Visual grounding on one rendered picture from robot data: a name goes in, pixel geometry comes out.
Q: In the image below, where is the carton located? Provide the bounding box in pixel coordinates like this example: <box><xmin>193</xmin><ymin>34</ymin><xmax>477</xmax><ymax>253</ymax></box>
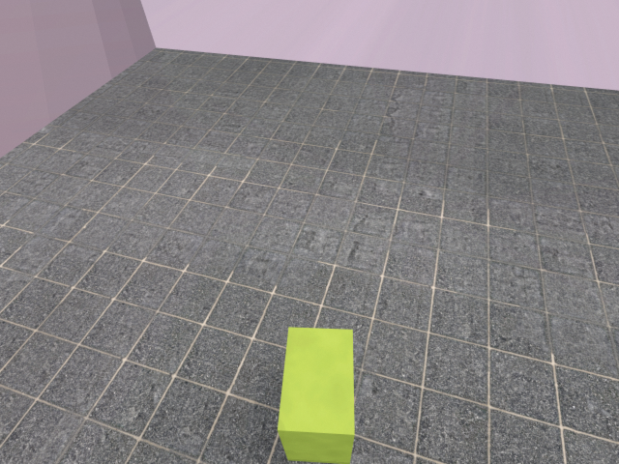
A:
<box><xmin>278</xmin><ymin>327</ymin><xmax>355</xmax><ymax>464</ymax></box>

